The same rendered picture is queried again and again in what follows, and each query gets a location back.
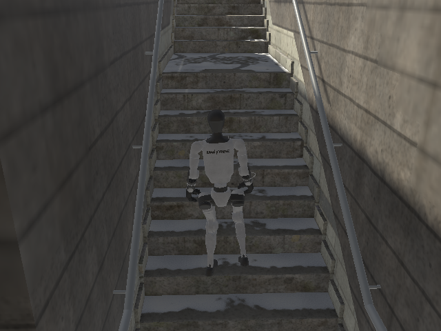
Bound robot right forearm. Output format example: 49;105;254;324
242;166;252;185

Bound robot left forearm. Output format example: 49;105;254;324
186;169;196;192

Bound robot left upper arm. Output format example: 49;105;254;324
189;140;203;179

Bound robot right hand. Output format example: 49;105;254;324
238;182;254;194

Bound robot left hand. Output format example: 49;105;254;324
186;189;201;202

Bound robot left foot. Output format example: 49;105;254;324
205;259;218;277

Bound robot right upper arm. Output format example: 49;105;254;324
232;139;249;176

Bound robot head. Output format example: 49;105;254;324
206;110;229;143

